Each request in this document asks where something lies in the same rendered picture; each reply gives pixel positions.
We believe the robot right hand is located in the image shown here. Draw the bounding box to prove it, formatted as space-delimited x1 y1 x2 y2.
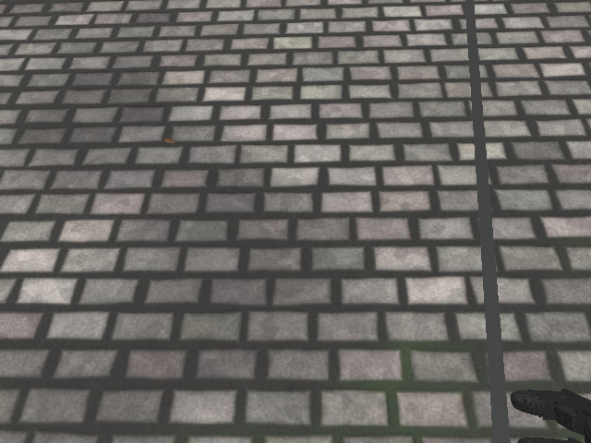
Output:
511 389 591 443

